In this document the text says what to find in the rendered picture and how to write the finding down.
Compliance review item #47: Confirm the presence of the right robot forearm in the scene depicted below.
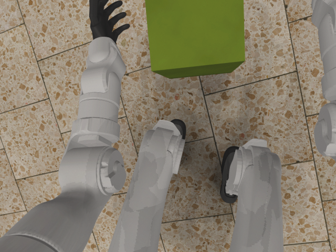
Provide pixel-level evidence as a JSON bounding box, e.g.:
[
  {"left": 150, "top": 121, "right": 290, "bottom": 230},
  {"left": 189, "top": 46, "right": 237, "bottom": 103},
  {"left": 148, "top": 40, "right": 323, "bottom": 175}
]
[{"left": 311, "top": 0, "right": 336, "bottom": 101}]

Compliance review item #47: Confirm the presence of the robot left hand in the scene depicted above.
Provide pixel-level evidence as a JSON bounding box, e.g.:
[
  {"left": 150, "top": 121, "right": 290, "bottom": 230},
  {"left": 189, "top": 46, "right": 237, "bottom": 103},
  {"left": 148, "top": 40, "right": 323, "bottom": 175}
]
[{"left": 89, "top": 0, "right": 130, "bottom": 44}]

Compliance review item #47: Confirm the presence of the robot right thigh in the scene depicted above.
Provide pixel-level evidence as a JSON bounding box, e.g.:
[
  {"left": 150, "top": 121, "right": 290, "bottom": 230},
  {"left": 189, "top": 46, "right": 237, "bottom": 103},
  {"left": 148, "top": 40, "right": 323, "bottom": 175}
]
[{"left": 229, "top": 145, "right": 284, "bottom": 252}]

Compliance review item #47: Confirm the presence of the carton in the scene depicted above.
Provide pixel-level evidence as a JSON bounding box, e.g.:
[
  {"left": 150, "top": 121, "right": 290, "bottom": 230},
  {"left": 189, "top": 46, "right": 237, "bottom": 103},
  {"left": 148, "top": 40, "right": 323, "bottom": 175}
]
[{"left": 145, "top": 0, "right": 245, "bottom": 79}]

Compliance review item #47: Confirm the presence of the robot left upper arm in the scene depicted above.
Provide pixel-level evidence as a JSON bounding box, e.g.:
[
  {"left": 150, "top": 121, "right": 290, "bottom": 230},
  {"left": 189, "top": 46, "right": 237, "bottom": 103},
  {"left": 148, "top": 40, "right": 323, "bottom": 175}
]
[{"left": 0, "top": 146, "right": 127, "bottom": 252}]

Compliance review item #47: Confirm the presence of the robot right shin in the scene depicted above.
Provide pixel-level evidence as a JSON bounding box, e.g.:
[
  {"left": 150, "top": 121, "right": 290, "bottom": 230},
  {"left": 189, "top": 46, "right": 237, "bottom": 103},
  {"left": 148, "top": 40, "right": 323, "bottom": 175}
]
[{"left": 225, "top": 139, "right": 282, "bottom": 196}]

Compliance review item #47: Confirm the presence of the left robot forearm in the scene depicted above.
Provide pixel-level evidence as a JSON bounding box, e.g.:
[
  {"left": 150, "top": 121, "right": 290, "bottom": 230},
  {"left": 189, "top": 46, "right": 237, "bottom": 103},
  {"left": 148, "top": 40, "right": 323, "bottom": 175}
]
[{"left": 58, "top": 37, "right": 126, "bottom": 178}]

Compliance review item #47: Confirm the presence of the robot right upper arm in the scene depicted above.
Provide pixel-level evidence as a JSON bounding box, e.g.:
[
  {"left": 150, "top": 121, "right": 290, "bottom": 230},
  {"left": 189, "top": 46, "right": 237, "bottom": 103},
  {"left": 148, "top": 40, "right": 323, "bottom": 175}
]
[{"left": 314, "top": 100, "right": 336, "bottom": 162}]

